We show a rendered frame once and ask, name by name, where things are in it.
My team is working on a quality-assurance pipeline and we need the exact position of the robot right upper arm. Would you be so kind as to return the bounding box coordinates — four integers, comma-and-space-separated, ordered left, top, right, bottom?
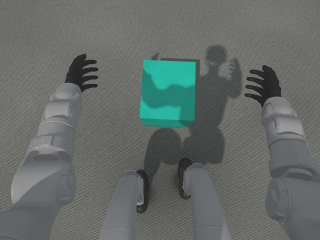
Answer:
265, 176, 320, 240

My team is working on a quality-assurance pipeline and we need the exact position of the robot left hand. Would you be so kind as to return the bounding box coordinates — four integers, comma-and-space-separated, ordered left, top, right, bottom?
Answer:
65, 54, 99, 93

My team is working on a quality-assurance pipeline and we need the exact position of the left robot forearm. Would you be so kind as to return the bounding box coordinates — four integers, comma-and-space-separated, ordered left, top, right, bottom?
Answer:
11, 82, 83, 203

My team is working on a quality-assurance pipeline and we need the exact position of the robot thigh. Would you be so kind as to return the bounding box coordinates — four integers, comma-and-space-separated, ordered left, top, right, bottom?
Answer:
184, 168, 233, 240
98, 175, 144, 240

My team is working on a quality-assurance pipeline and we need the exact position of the robot right thigh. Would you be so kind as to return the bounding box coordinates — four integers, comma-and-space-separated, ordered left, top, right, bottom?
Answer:
184, 168, 233, 240

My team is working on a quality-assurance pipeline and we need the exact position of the carton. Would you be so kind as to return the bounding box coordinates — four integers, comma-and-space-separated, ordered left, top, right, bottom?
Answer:
139, 60, 196, 128

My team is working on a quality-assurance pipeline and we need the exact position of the robot right hand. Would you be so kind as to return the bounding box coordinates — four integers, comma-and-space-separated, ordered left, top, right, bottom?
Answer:
244, 65, 282, 108

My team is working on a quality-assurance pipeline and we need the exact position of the robot left upper arm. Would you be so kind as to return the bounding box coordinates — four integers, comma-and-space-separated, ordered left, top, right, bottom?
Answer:
0, 160, 77, 240

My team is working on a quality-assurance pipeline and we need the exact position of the right robot forearm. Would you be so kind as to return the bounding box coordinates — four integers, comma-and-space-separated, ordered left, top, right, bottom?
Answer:
261, 96, 320, 183

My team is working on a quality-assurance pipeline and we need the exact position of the robot left thigh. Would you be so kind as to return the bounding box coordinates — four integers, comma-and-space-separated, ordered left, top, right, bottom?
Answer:
98, 175, 144, 240

